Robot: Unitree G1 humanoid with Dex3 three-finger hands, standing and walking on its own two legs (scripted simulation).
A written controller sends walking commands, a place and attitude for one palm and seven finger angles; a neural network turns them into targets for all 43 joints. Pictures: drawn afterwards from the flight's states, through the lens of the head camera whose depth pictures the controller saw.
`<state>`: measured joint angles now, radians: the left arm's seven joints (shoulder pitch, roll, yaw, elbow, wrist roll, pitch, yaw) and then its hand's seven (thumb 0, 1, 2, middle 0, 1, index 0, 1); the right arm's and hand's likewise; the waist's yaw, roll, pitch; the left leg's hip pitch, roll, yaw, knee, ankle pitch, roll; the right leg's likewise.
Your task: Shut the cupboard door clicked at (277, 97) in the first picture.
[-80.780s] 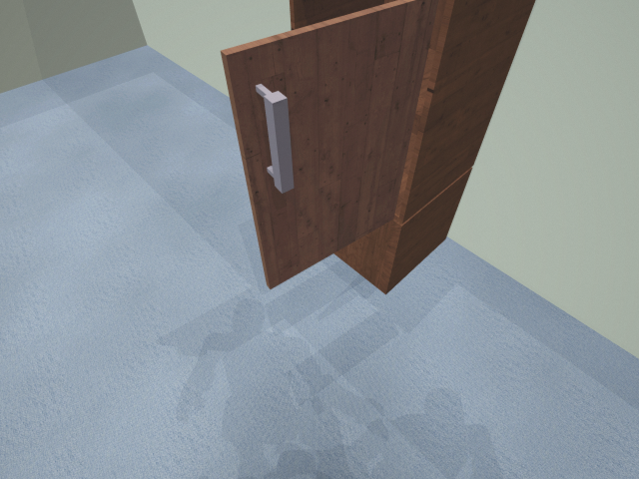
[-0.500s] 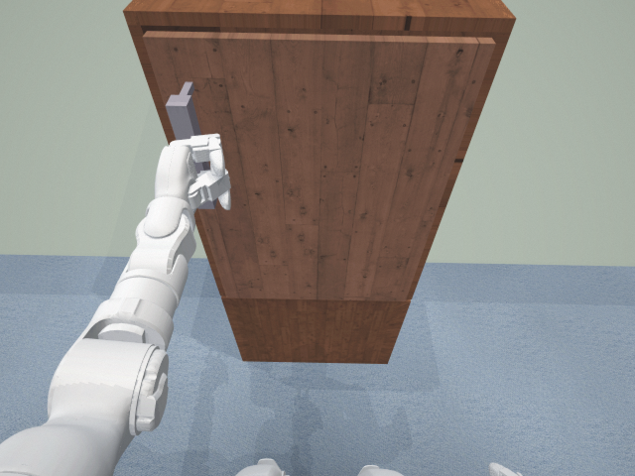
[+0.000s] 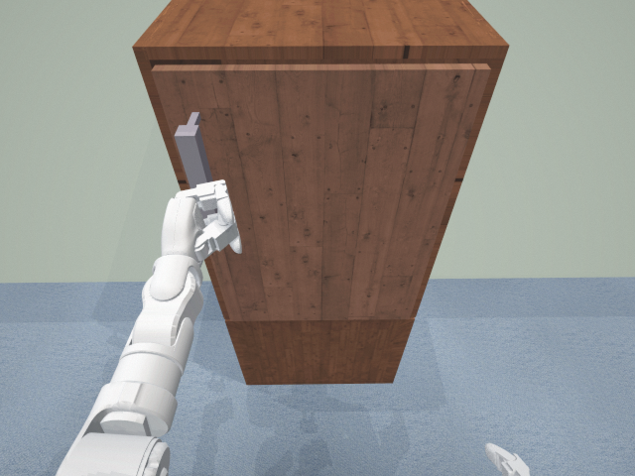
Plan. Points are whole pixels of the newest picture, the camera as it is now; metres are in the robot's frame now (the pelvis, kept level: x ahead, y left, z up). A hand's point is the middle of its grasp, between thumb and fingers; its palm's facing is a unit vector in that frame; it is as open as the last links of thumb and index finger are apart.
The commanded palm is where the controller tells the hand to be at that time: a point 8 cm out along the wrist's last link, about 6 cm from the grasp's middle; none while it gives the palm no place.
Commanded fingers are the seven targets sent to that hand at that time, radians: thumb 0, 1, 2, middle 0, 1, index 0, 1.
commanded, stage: pull the fist back off the door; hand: left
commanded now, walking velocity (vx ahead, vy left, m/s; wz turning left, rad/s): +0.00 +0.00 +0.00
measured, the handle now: (205, 175) +0.50 +0.17 +0.13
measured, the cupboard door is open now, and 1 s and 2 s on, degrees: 0 0 0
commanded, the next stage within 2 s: draw the hand back to the body in 0.14 s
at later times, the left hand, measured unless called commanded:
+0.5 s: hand (212, 239) +0.36 +0.13 +0.14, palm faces +0.03 -1.00 -0.04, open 3.1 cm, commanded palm +0.32 +0.19 +0.15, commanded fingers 0.00 0.90 0.90 -1.30 -1.50 -1.30 -1.50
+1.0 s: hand (147, 277) +0.29 +0.18 +0.16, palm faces +0.29 -0.91 -0.29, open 3.2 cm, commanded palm +0.25 +0.23 +0.18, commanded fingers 0.00 0.90 0.90 -0.81 -0.96 -0.81 -0.96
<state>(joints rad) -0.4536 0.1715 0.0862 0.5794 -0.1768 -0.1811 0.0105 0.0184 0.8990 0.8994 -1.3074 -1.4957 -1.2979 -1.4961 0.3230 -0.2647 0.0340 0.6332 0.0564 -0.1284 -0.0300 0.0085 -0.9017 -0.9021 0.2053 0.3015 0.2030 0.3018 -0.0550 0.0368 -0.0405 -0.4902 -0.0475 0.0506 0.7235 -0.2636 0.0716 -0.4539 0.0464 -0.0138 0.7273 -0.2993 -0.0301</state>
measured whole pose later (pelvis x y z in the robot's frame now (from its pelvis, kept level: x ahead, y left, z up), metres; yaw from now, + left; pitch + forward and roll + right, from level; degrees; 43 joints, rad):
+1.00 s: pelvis +0.06 -0.03 +0.03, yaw +2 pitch -3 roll +0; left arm 0.30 0.30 0.17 -0.25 -0.11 -0.01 0.06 0.02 0.90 0.90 -1.06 -1.23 -1.06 -1.23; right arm 0.20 -0.25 0.04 0.60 0.03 -0.03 -0.07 0.01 -0.90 -0.90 0.20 0.30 0.20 0.30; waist 0.03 0.08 0.00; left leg -0.19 -0.04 0.00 0.49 -0.24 0.03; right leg -0.13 0.07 -0.05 0.46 -0.28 -0.07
